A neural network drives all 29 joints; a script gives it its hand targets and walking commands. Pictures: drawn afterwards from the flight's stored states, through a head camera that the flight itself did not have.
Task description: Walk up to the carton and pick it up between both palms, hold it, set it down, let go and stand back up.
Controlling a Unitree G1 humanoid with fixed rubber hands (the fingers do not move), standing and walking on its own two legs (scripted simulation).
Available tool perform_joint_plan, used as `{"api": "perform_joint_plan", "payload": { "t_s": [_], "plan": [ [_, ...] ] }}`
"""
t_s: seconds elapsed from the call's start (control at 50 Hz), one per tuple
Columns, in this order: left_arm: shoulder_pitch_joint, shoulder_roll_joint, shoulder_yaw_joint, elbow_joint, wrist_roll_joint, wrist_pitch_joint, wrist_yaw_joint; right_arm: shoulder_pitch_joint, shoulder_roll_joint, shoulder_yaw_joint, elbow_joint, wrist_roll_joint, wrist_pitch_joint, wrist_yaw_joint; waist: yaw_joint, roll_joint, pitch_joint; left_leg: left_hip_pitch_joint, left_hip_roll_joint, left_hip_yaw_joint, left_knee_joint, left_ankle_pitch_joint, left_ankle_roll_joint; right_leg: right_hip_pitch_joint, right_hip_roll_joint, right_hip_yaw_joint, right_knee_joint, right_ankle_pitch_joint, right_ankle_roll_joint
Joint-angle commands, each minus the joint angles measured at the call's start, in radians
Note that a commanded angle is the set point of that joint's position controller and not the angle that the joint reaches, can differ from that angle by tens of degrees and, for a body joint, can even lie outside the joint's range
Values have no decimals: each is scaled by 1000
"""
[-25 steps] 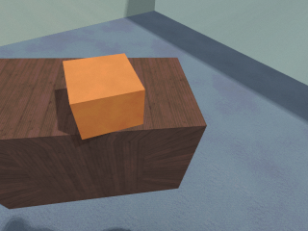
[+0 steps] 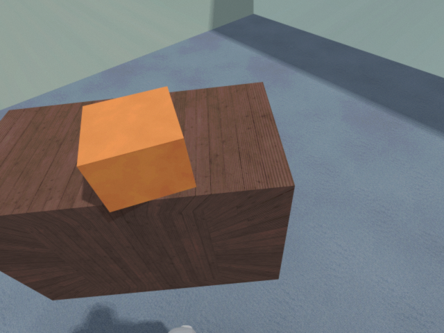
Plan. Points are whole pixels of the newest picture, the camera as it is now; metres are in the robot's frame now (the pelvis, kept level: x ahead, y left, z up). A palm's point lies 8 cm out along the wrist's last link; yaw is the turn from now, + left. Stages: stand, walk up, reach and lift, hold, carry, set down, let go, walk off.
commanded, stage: walk up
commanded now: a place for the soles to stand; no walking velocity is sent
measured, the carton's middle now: (139, 146) +0.60 +0.23 -0.01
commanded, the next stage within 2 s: none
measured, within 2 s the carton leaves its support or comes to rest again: neither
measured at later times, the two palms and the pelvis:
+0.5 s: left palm (50, 316) +0.20 +0.36 -0.09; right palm out of the picture +0.15 -0.25 -0.09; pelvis +0.09 +0.06 +0.00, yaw +1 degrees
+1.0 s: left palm (62, 299) +0.24 +0.36 -0.10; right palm (373, 323) +0.18 -0.26 -0.11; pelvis +0.11 +0.05 -0.02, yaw +1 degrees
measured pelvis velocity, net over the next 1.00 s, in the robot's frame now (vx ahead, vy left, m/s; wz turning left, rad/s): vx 0.11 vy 0.05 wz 0.02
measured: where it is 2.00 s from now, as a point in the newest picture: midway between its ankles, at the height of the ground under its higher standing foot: outside the picture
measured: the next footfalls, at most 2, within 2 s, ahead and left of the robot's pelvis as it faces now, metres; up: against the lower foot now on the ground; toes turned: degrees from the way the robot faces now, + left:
left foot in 0.28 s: +0.11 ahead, +0.17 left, +0.00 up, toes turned +0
right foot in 0.60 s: +0.25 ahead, -0.08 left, +0.00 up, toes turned +1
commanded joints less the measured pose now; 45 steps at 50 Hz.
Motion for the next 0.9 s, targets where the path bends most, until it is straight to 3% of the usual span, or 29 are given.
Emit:
{"api": "perform_joint_plan", "payload": {
  "t_s": [0.0, 0.06, 0.14, 0.18, 0.2, 0.22, 0.24, 0.26, 0.28, 0.3, 0.32, 0.36, 0.4, 0.44, 0.48, 0.5, 0.54, 0.56, 0.58, 0.6, 0.62, 0.64, 0.68, 0.7, 0.74, 0.8, 0.88],
  "plan": [
    [-28, 194, 76, -118, -8, -36, 46, 38, -160, -40, -63, -5, -17, -9, 10, -154, 11, -13, 14, 31, -126, 60, -66, 41, -203, 233, -272, -151, 98],
    [11, 198, 76, -116, -6, -32, 48, -19, -143, -30, -90, -11, -23, -13, 38, -151, -12, -16, 14, 53, -219, 20, -61, 132, -220, 220, -217, 15, 75],
    [49, 203, 71, -102, -7, -20, 47, -94, -119, -14, -116, -16, -34, -22, 71, -177, -39, 15, 5, 80, -349, -63, -53, 233, -245, 200, -128, 362, 28],
    [33, 207, 65, -100, -10, -13, 45, -102, -113, -8, -116, -15, -43, -27, 63, -180, -52, 86, -1, 84, -427, -30, -42, 226, -257, 195, -92, 469, -5],
    [8, 213, 61, -101, -13, -11, 46, -93, -109, -7, -108, -14, -49, -29, 43, -155, -56, 165, 7, 76, -502, 65, -33, 187, -255, 170, -63, 488, -8],
    [-33, 211, 57, -108, -17, -11, 43, -60, -120, -10, -94, -13, -58, -31, 8, -126, -73, 293, 33, 48, -581, 205, -12, 111, -235, 123, -10, 467, -6],
    [-73, 193, 48, -117, -17, -17, 37, 1, -156, -26, -71, -17, -66, -37, -41, -91, -109, 462, 81, -8, -558, 291, 30, -23, -200, 78, 91, 408, 2],
    [-106, 165, 36, -137, -18, -27, 31, 71, -202, -45, -55, -20, -68, -44, -84, -22, -164, 629, 174, -113, -511, 401, 93, -183, -142, 30, 217, 253, 17],
    [-126, 134, 33, -152, -17, -31, 25, 88, -224, -52, -55, -16, -64, -47, -93, 56, -175, 738, 299, -276, -485, 546, 186, -368, -25, -45, 363, -149, 39],
    [-165, 132, 41, -149, 3, -20, 35, 108, -213, -46, -58, -11, -59, -45, -106, 86, -113, 704, 380, -348, -508, 612, 269, -467, 1, -40, 472, -411, 38],
    [-189, 156, 53, -156, 14, -16, 40, 105, -210, -47, -75, -9, -57, -45, -102, 79, -79, 642, 392, -359, -535, 539, 297, -461, -39, 27, 477, -417, 36],
    [-183, 171, 62, -145, 10, -23, 28, 16, -221, -44, -102, -17, -49, -45, -65, 58, -9, 510, 327, -243, -558, 423, 268, -416, -57, 32, 472, -356, 37],
    [-162, 153, 54, -119, -1, -24, 17, -65, -193, -26, -105, -9, -47, -46, -28, 53, 25, 414, 230, -113, -538, 493, 179, -303, -93, 32, 276, -222, 38],
    [-180, 151, 47, -93, -15, -16, 12, -117, -173, -5, -99, 4, -43, -39, -14, 66, 18, 303, 141, -11, -503, 557, 93, -150, -61, -21, 130, -66, 42],
    [-177, 154, 48, -57, -11, -8, 17, -160, -179, -2, -89, 26, -35, -28, 22, 91, -4, 201, 115, 24, -435, 522, 37, 33, -29, -57, -12, 207, 26],
    [-192, 187, 57, -46, -4, -4, 24, -162, -177, -2, -84, 37, -32, -22, 28, 72, -35, 171, 105, 20, -407, 444, 8, 101, -46, -27, -13, 289, 10],
    [-234, 261, 83, -51, -3, 2, 37, -114, -173, 2, -81, 36, -30, -19, 14, -12, -105, 144, 69, 27, -334, 309, -33, 127, -190, 109, 36, 449, -63],
    [-263, 283, 87, -60, -12, 5, 38, -80, -175, 0, -73, 32, -24, -20, 0, -60, -113, 168, 38, 32, -298, 156, -44, 54, -276, 209, -15, 365, -116],
    [-289, 285, 82, -62, -19, 10, 38, -67, -187, -9, -62, 31, -15, -20, -9, -91, -84, 231, 12, 47, -266, -57, -44, -58, -321, 248, -89, 205, -150],
    [-321, 277, 76, -67, -20, 14, 39, -39, -189, -18, -53, 29, -5, -22, -16, -160, -53, 298, -10, 58, -236, -187, -37, -162, -341, 257, -141, 28, -173],
    [-353, 268, 72, -69, -17, 18, 38, -16, -190, -20, -45, 23, -2, -25, -23, -212, -7, 319, -5, 48, -263, -194, -30, -222, -333, 257, -166, -105, -164],
    [-377, 262, 67, -67, -18, 22, 34, -12, -200, -20, -42, 18, -7, -25, -31, -216, 34, 314, 14, 38, -340, -148, -27, -248, -304, 233, -163, -165, -135],
    [-382, 249, 61, -65, -25, 24, 25, -43, -246, -25, -36, 8, -29, -22, -21, -116, 37, 240, 96, -50, -516, -2, -16, -183, -208, 152, -41, -52, -63],
    [-372, 248, 62, -60, -30, 24, 22, -88, -269, -32, -40, 10, -38, -17, -3, -76, 27, 159, 149, -115, -554, 25, 13, -114, -148, 95, 39, 0, -34],
    [-358, 242, 60, -38, -31, 21, 20, -168, -266, -30, -50, 17, -48, -10, 22, -45, 7, 101, 169, -117, -549, 84, 24, -14, -107, 33, 61, 84, -18],
    [-350, 262, 63, -13, -26, 7, 20, -152, -251, -28, -41, 23, -51, -8, 9, -33, -85, 183, 103, -44, -448, 188, -11, 45, -174, 86, 31, 303, -57],
    [-378, 266, 64, 6, -32, 10, 22, -106, -222, -20, -16, 24, -38, -11, -7, -105, -137, 255, 36, 2, -388, 81, -27, 7, -259, 164, -21, 275, -113]
  ]
}}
